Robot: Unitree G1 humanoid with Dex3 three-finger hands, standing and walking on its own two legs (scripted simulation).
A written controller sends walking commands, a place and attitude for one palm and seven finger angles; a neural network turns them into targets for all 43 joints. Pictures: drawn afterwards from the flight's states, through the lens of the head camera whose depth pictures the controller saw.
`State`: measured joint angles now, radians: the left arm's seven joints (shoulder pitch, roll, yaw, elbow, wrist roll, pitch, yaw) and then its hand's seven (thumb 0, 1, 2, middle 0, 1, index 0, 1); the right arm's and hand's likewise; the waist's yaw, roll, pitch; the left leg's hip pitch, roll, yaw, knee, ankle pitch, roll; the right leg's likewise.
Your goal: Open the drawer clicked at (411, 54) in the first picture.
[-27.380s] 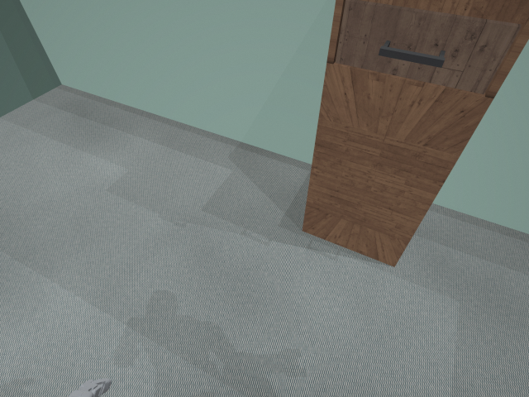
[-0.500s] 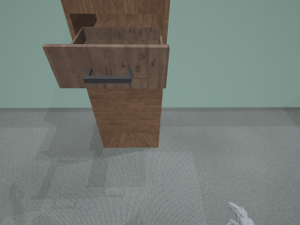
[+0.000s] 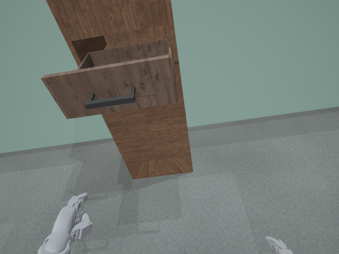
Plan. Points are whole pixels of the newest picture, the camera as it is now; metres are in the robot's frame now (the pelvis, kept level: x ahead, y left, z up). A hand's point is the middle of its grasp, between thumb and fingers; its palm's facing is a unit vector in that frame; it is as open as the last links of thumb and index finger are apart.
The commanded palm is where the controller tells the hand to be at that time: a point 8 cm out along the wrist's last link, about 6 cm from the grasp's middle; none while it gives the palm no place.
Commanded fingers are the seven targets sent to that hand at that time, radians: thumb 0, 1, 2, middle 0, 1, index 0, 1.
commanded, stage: let the arm hang, fingers relaxed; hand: left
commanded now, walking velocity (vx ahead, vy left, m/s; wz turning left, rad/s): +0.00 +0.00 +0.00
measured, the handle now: (111, 97) +0.52 +0.17 +0.16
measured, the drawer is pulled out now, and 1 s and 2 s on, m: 0.30 0.30 0.30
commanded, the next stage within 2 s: look to check the result in 0.90 s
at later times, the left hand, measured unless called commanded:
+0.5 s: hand out of the picture -0.03 +0.19 -0.14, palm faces +0.06 -0.96 -0.26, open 7.3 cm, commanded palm none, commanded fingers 0.00 0.90 0.90 -0.20 -0.30 -0.20 -0.30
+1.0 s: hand out of the picture -0.05 +0.16 -0.15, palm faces +0.05 -0.98 -0.19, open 7.3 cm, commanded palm none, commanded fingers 0.00 0.90 0.90 -0.20 -0.30 -0.20 -0.30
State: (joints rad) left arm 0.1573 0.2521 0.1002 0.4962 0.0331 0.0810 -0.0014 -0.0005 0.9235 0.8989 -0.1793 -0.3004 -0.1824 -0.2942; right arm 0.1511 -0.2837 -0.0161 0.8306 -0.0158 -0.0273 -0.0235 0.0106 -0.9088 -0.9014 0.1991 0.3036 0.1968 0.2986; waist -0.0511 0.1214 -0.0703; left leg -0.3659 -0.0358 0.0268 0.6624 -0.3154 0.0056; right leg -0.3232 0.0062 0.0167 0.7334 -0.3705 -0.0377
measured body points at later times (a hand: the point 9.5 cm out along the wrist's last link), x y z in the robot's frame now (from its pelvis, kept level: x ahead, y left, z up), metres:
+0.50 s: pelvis -0.03 +0.00 +0.03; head -0.01 -0.03 +0.47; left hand -0.03 +0.24 -0.12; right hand -0.02 -0.21 -0.15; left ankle -0.04 +0.09 -0.72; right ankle +0.00 -0.08 -0.72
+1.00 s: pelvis -0.04 -0.01 +0.03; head -0.03 -0.02 +0.47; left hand -0.05 +0.21 -0.13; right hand -0.08 -0.22 -0.14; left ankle -0.03 +0.09 -0.72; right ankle +0.00 -0.08 -0.72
